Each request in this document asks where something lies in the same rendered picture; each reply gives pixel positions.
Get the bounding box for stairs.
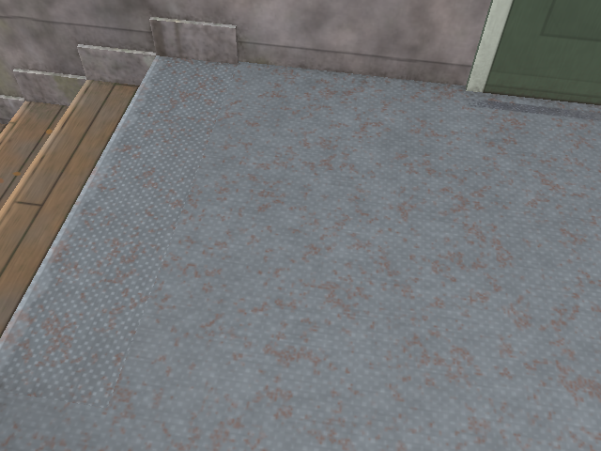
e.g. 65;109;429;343
0;80;139;338

